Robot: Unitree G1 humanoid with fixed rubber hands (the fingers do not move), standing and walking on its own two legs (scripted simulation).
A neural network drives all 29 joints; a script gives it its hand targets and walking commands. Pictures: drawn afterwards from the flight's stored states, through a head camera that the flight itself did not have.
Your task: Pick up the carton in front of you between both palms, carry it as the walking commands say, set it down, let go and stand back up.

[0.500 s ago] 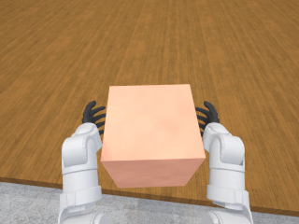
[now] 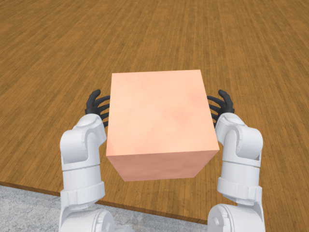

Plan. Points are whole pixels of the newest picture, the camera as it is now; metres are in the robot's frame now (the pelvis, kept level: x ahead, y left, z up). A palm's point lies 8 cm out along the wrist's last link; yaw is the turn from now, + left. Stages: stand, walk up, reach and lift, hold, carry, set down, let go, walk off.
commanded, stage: carry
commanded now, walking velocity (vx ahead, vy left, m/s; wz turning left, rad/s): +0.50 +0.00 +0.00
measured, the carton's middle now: (158, 131) +0.35 +0.02 +0.07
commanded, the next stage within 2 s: none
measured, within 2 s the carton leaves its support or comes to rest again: neither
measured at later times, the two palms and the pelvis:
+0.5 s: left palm (115, 55) +0.59 +0.16 +0.14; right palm (211, 59) +0.58 -0.14 +0.15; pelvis +0.25 +0.01 +0.01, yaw +1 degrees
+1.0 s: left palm out of the picture +0.89 +0.11 +0.27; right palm out of the picture +0.90 -0.19 +0.26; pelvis +0.56 -0.04 +0.11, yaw +1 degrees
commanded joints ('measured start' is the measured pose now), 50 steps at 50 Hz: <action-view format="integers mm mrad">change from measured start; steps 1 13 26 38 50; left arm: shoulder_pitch -640 -565 -528 -694 -514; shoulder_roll -664 -671 -586 -732 -571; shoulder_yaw -610 -517 -531 -707 -497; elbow -130 -95 -76 -242 -38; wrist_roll -197 -88 -87 -291 -85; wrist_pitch -26 -13 13 -37 76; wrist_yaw -10 -4 12 -43 -17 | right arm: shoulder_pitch -569 -687 -528 -560 -568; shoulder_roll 642 742 618 620 621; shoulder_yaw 539 714 623 545 577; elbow -75 -235 -150 -217 -70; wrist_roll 96 242 176 93 103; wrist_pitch -29 -39 -13 -38 68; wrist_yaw -3 57 33 7 19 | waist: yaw -7 -114 -119 -28 -4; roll -122 104 140 -32 -83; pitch -244 -363 -147 -437 -239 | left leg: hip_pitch -33 613 498 -220 -331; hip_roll -18 251 163 -4 42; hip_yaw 33 -420 -118 -169 -6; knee -170 -518 -724 743 26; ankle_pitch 139 318 625 104 368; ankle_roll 3 194 157 51 -10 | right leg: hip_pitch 219 -664 -793 155 234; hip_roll -219 -24 -68 -215 -144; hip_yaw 200 107 -57 547 197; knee -134 938 763 -39 -184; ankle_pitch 518 30 -8 249 585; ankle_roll -131 -38 -66 -226 -174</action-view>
